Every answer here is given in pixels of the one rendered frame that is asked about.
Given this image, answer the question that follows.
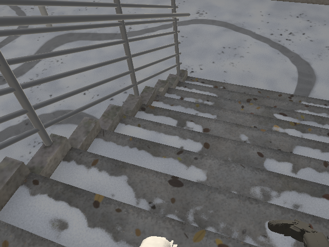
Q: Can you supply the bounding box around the robot right hand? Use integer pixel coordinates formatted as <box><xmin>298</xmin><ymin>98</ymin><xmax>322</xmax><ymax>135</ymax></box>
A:
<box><xmin>268</xmin><ymin>219</ymin><xmax>329</xmax><ymax>247</ymax></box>

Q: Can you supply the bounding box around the left robot thigh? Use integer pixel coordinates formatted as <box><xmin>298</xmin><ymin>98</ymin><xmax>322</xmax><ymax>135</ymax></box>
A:
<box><xmin>140</xmin><ymin>236</ymin><xmax>178</xmax><ymax>247</ymax></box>

